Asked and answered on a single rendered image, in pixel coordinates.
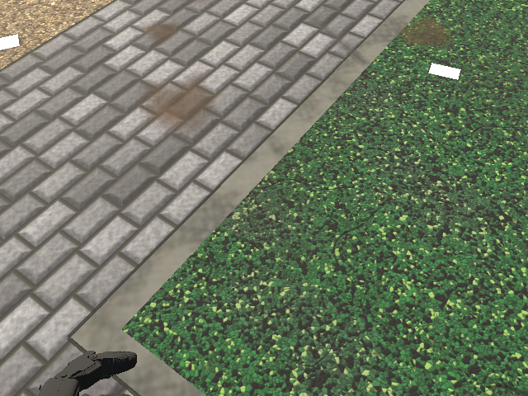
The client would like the left robot hand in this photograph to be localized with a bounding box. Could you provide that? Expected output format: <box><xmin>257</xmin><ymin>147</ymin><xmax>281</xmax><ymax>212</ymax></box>
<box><xmin>38</xmin><ymin>351</ymin><xmax>137</xmax><ymax>396</ymax></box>

